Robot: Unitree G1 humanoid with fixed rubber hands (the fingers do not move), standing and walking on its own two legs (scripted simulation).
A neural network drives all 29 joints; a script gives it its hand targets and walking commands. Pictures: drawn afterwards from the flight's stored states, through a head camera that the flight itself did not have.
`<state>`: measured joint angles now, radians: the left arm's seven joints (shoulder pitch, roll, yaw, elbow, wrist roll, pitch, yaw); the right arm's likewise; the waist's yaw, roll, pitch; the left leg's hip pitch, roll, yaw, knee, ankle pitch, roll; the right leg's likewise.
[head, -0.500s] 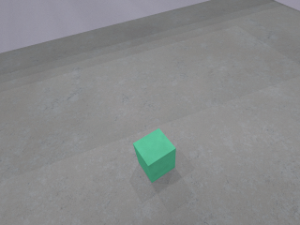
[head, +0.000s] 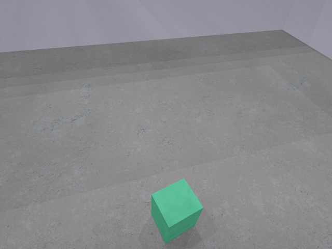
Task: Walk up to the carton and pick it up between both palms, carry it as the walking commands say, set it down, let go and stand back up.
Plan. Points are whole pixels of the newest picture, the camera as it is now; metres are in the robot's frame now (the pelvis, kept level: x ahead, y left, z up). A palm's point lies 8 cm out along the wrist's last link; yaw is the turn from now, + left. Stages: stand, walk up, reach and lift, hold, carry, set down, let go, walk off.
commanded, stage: walk up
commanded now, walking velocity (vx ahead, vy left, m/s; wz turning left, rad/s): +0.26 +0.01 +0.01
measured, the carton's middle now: (174, 211) +0.47 -0.04 -0.64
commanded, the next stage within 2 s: none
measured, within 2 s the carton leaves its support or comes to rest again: neither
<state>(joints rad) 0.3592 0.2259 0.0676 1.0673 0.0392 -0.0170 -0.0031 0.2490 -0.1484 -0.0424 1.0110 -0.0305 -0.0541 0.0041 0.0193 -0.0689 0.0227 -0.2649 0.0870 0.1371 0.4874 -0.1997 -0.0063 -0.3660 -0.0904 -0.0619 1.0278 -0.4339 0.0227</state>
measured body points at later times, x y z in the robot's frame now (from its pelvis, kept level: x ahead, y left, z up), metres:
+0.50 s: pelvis +0.01 -0.05 +0.00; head +0.02 -0.06 +0.45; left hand +0.07 +0.19 -0.14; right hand +0.05 -0.29 -0.16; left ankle -0.05 +0.08 -0.70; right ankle +0.09 -0.11 -0.74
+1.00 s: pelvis +0.00 -0.04 +0.00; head +0.00 -0.05 +0.45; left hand -0.01 +0.18 -0.16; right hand -0.03 -0.25 -0.16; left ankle -0.06 +0.07 -0.74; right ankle +0.09 -0.11 -0.74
